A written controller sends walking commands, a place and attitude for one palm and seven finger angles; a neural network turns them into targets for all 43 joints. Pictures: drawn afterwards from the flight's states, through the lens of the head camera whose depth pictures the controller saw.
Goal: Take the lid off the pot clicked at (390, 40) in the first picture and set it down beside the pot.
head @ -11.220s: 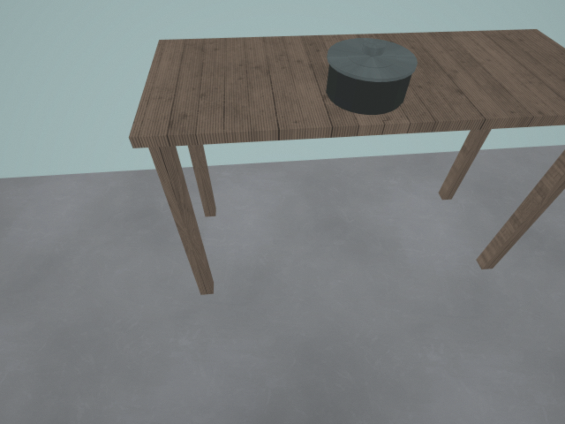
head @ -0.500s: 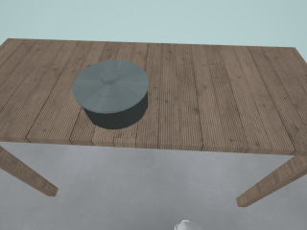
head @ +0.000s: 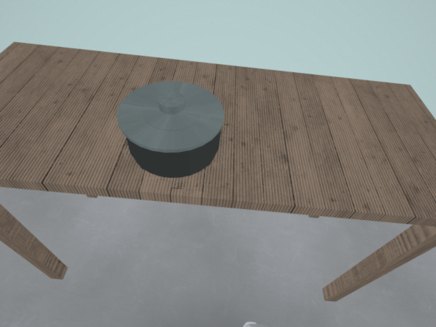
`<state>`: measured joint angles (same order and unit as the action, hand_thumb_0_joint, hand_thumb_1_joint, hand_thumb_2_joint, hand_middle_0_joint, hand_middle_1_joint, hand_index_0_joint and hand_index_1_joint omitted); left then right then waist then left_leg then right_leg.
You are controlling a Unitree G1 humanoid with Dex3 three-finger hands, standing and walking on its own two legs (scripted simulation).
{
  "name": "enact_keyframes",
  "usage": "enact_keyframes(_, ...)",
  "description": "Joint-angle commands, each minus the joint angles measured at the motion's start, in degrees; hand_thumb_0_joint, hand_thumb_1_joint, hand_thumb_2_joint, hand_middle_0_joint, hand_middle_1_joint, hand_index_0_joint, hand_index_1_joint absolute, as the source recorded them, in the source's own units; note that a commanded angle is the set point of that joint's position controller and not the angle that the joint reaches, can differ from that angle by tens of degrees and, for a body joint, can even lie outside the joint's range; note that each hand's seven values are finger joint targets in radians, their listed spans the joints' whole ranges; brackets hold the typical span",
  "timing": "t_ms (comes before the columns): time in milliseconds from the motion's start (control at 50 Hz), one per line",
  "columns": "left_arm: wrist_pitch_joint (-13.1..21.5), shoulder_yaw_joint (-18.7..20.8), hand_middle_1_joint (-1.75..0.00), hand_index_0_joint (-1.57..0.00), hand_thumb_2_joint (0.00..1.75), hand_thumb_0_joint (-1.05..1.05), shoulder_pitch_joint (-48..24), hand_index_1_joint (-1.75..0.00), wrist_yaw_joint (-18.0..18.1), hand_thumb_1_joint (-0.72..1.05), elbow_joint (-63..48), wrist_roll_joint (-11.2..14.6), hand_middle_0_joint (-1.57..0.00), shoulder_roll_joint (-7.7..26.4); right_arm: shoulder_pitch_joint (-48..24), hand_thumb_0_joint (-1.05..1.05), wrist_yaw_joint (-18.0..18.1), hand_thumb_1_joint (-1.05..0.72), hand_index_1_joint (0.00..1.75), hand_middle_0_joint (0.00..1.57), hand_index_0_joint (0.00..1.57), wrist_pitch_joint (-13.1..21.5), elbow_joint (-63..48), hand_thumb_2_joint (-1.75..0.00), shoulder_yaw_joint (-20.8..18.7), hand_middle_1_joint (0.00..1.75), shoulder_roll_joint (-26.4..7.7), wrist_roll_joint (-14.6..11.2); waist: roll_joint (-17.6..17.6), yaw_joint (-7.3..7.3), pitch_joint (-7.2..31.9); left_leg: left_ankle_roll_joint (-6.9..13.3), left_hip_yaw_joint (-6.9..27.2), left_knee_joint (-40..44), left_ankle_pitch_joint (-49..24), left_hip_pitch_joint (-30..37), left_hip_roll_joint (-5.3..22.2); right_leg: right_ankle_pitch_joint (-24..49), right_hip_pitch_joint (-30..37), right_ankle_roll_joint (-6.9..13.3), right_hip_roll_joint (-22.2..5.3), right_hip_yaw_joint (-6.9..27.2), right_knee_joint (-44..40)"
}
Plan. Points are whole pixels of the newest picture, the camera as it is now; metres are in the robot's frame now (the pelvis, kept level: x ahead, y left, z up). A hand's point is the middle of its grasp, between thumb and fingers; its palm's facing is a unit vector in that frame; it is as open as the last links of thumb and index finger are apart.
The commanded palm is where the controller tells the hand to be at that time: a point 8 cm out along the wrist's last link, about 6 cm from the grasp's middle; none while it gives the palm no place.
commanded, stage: come to a stop and stand still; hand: left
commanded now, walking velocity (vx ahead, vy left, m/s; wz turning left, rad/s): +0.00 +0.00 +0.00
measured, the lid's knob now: (171, 102) +0.48 +0.13 +0.15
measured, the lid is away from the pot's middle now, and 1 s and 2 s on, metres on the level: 0.00 0.00 0.00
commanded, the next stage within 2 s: look again from close up in 0.46 s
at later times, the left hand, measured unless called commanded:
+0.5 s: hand out of the picture -0.03 +0.16 -0.17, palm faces +0.04 -0.99 -0.15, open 7.4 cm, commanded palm none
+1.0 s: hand out of the picture -0.03 +0.23 -0.17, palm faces +0.01 -0.98 -0.21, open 7.4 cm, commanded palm none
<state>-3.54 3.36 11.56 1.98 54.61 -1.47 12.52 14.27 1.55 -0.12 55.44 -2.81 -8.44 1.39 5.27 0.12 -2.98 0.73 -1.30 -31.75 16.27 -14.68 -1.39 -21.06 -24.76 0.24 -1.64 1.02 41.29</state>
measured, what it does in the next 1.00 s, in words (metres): steps on the spot: right foot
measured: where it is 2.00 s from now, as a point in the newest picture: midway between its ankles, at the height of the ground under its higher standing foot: outside the picture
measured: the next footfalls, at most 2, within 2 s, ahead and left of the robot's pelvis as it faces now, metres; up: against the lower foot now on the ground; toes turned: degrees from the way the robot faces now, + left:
right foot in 0.20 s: -0.01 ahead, -0.10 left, +0.00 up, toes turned +0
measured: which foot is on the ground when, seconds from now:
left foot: down 0.00-1.00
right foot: up 0.00-0.18, down 0.20-1.00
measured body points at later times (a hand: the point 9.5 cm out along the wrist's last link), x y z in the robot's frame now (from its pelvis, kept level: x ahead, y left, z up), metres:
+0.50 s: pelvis -0.03 +0.00 +0.01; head -0.02 +0.01 +0.46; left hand -0.03 +0.21 -0.15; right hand -0.01 -0.22 -0.14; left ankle +0.01 +0.12 -0.73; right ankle -0.05 -0.10 -0.73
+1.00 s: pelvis -0.04 +0.04 +0.00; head -0.05 +0.06 +0.45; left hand -0.03 +0.28 -0.16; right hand -0.02 -0.19 -0.14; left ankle +0.01 +0.12 -0.73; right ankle -0.05 -0.10 -0.73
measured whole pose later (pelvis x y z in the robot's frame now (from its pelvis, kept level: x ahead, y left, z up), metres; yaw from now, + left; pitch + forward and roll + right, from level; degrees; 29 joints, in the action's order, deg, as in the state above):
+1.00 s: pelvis -0.04 +0.04 +0.00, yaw +0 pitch -1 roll -1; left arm 0.2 -0.2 18.7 2.8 58.9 -1.3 10.6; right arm 15.9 0.6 0.1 59.5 -1.1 -9.2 0.8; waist 0.8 0.1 -0.3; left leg 4.0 -2.3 -30.1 11.8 -17.2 -2.5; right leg -16.4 -12.0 -1.4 -1.3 1.6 29.6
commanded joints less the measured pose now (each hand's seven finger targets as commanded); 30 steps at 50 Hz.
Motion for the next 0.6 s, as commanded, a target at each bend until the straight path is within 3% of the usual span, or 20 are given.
enact_keyframes(0, 1.2, 0.9, -0.30, -0.20, 0.90, 0.00, 4.0, -0.30, -0.4, 0.90, -2.7, 0.1, -0.20, 2.9, -4.0, 0.00, 0.6, -0.90, 0.30, 0.20, 0.20, 0.9, -4.1, -0.90, -0.1, 0.30, -7.7, 0.0, -15.3, 2.67, -0.9, 9.0, 13.9, 19.1, -1.2, -10.0, 13.6, -3.0, 4.7, 0.2, 1.2, 1.8, 13.1)
enact_keyframes(40, 1.9, 0.3, -0.30, -0.20, 0.90, 0.00, 4.8, -0.30, -0.6, 0.90, -1.8, 0.4, -0.20, 1.9, -2.2, 0.00, 0.7, -0.90, 0.30, 0.20, 0.20, 0.8, -3.1, -0.90, -0.1, 0.30, -8.2, 0.0, -14.1, 1.74, 0.7, 8.1, 11.4, 16.8, -6.3, -2.3, 11.8, -3.6, 2.9, -0.2, 1.2, -0.2, 8.2)
enact_keyframes(60, 2.1, 0.0, -0.30, -0.20, 0.90, 0.00, 4.6, -0.30, -0.7, 0.90, -1.7, 0.6, -0.20, 1.5, -1.3, 0.00, 0.8, -0.90, 0.30, 0.20, 0.20, 0.8, -2.6, -0.90, 0.0, 0.30, -7.9, 0.0, -12.4, 1.29, 0.3, 8.2, 11.3, 16.5, -7.4, -1.1, 12.2, -4.3, 3.5, -0.4, 0.9, -0.7, 4.9)
enact_keyframes(80, 2.4, -0.4, -0.30, -0.20, 0.90, 0.00, 4.3, -0.30, -0.7, 0.90, -1.7, 0.7, -0.20, 1.0, 0.6, 0.00, 0.8, -0.90, 0.30, 0.20, 0.20, 0.7, -1.9, -0.90, 0.0, 0.30, -8.2, 0.0, -12.9, 0.44, 1.1, 8.1, 12.0, 15.8, -9.6, 1.6, 12.2, -5.3, 4.3, -0.5, 0.5, -1.3, -0.3)
enact_keyframes(120, 3.1, -0.7, -0.30, -0.20, 0.90, 0.00, 5.6, -0.30, -0.5, 0.90, -0.5, 0.9, -0.20, 0.9, 3.5, 0.00, 0.8, -0.90, 0.30, 0.20, 0.20, 0.7, 0.0, -0.90, -0.2, 0.30, -8.0, -0.3, -11.0, 0.06, 2.6, 6.8, 11.6, 12.5, -13.8, 4.2, 11.3, 0.7, 9.6, -0.7, 0.4, -1.3, -13.1)
enact_keyframes(140, 3.7, -0.9, -0.30, -0.20, 0.90, 0.00, 7.3, -0.30, -0.2, 0.90, 0.4, 0.9, -0.20, 1.4, 3.9, 0.00, 0.8, -0.90, 0.30, 0.20, 0.20, 0.8, 0.4, -0.90, 0.1, 0.30, -7.4, -0.8, -7.8, 0.65, 3.9, 5.0, 10.3, 9.1, -15.0, 4.0, 9.5, 7.5, 13.5, -0.4, -0.5, 0.8, -20.2)
enact_keyframes(180, 4.7, -0.8, -0.30, -0.20, 0.90, 0.00, 8.1, -0.30, 0.2, 0.90, 1.4, 0.8, -0.20, 4.6, 3.5, 0.00, 0.4, -0.90, 0.30, 0.20, 0.20, 1.0, 0.1, -0.90, 0.3, 0.30, -5.1, -1.5, 1.9, -0.42, 3.8, 0.7, 4.7, 4.8, -7.9, 1.1, 4.5, 23.0, 15.5, 2.7, -8.7, 10.7, -22.4)
enact_keyframes(200, 5.0, -1.1, -0.30, -0.20, 0.90, 0.00, 7.6, -0.30, 0.0, 0.90, 1.9, 0.9, -0.20, 5.4, 3.4, 0.00, 0.2, -0.90, 0.30, 0.20, 0.20, 1.1, 0.4, -0.90, 0.4, 0.30, -4.9, -1.5, 0.8, -1.08, 4.2, 0.1, 4.0, 5.8, -5.7, 3.3, 3.4, 25.3, 13.7, 4.1, -10.7, 10.7, -21.7)
enact_keyframes(220, 5.3, -1.3, -0.30, -0.20, 0.90, 0.00, 6.7, -0.30, 0.0, 0.90, 2.3, 1.0, -0.20, 4.5, 3.4, 0.00, 0.1, -0.90, 0.30, 0.20, 0.20, 0.9, 1.2, -0.90, 0.5, 0.30, -4.8, -1.2, 2.7, -1.46, 5.4, -0.2, 4.1, 6.2, -8.8, 5.1, 3.9, 26.5, 13.7, 4.2, -8.6, 9.5, -20.6)
enact_keyframes(260, 5.4, -1.5, -0.30, -0.20, 0.90, 0.00, 6.4, -0.30, 0.1, 0.90, 2.6, 1.2, -0.20, 3.8, 2.8, 0.00, 0.2, -0.90, 0.30, 0.20, 0.20, 0.8, 2.3, -0.90, 0.3, 0.30, -5.6, -1.2, 6.6, -0.82, 4.4, -0.2, 3.9, 6.6, -9.5, 5.5, 4.9, 24.0, 13.6, 3.4, -6.7, 7.6, -21.5)
enact_keyframes(320, 5.0, -1.9, -0.30, -0.20, 0.90, 0.00, 7.0, -0.30, 0.0, 0.90, 3.6, 1.1, -0.20, 2.7, 2.3, 0.00, 0.2, -0.90, 0.30, 0.20, 0.20, 0.8, 3.9, -0.90, 0.8, 0.30, -5.7, -1.1, -1.4, -0.88, 0.1, 0.1, 5.2, 9.3, -8.0, 6.9, 5.6, 12.3, 8.9, 2.9, -5.3, 7.0, -22.9)
enact_keyframes(340, 4.9, -1.9, -0.30, -0.20, 0.90, 0.00, 7.4, -0.30, 0.0, 0.90, 3.9, 1.1, -0.20, 2.7, 2.5, 0.00, 0.1, -0.90, 0.30, 0.20, 0.20, 0.8, 4.4, -0.90, 0.9, 0.30, -5.6, -1.1, -2.6, -0.73, -0.6, 0.3, 5.6, 10.2, -7.2, 6.3, 5.9, 9.3, 8.9, 2.6, -4.5, 6.6, -23.3)
enact_keyframes(420, 4.7, -1.9, -0.30, -0.20, 0.90, 0.00, 8.6, -0.30, -0.1, 0.90, 5.4, 1.1, -0.20, 2.2, 2.9, 0.00, 0.2, -0.90, 0.30, 0.20, 0.20, 0.9, 5.6, -0.90, 1.3, 0.30, -5.2, -1.0, -6.5, -0.36, -2.6, 0.5, 6.3, 11.9, -3.6, 4.5, 5.9, 5.0, 8.8, 2.5, -3.7, 6.0, -24.2)
enact_keyframes(460, 4.7, -1.9, -0.30, -0.20, 0.90, 0.00, 9.1, -0.30, -0.2, 0.90, 6.0, 1.1, -0.20, 2.2, 3.1, 0.00, 0.3, -0.90, 0.30, 0.20, 0.20, 1.0, 6.0, -0.90, 1.3, 0.30, -4.8, -1.1, -5.4, 0.16, -3.3, 0.7, 6.7, 12.3, -2.9, 3.2, 5.9, 5.0, 9.8, 2.4, -3.5, 5.4, -24.6)
enact_keyframes(520, 4.6, -2.0, -0.30, -0.20, 0.90, 0.00, 9.6, -0.30, -0.2, 0.90, 6.8, 1.0, -0.20, 1.4, 3.9, 0.00, 0.3, -0.90, 0.30, 0.20, 0.20, 0.9, 6.8, -0.90, 1.4, 0.30, -4.6, -0.9, -7.6, -0.09, -3.8, 0.6, 7.0, 13.4, -0.1, 3.0, 5.9, 3.3, 8.9, 2.4, -3.3, 5.1, -24.4)
enact_keyframes(540, 6.6, -2.8, -0.30, -0.20, 0.90, 0.00, 13.7, -0.30, 2.1, 0.90, 7.8, -0.4, -0.20, 1.8, -2.2, 0.00, -0.3, -0.90, 0.30, 0.20, 0.20, 1.8, 2.4, -0.90, 1.8, 0.30, -6.6, -0.9, -8.7, 2.17, -4.5, -0.8, 3.7, 0.3, -9.9, -0.1, 5.6, 23.2, 9.0, 1.6, -5.6, 7.9, -23.2)
enact_keyframes(560, 6.2, -1.9, -0.30, -0.20, 0.90, 0.00, 12.7, -0.30, 2.0, 0.90, 6.9, 0.7, -0.20, 4.5, -0.9, 0.00, -0.2, -0.90, 0.30, 0.20, 0.20, 1.6, 1.7, -0.90, 1.6, 0.30, -4.0, -1.2, -10.3, 0.45, 2.0, -1.7, 2.9, 0.8, -13.1, 2.4, 4.4, 36.5, 14.4, 3.8, -8.1, 9.1, -20.0)
enact_keyframes(580, 6.5, -2.3, -0.30, -0.20, 0.90, 0.00, 11.3, -0.30, 1.9, 0.90, 6.2, 1.3, -0.20, 4.3, 1.7, 0.00, 0.1, -0.90, 0.30, 0.20, 0.20, 1.8, 2.2, -0.90, 1.7, 0.30, -2.9, -0.9, -9.9, -0.68, 5.2, -1.1, 3.7, 3.2, -12.5, 4.0, 5.1, 33.4, 15.6, 4.4, -8.2, 8.0, -18.3)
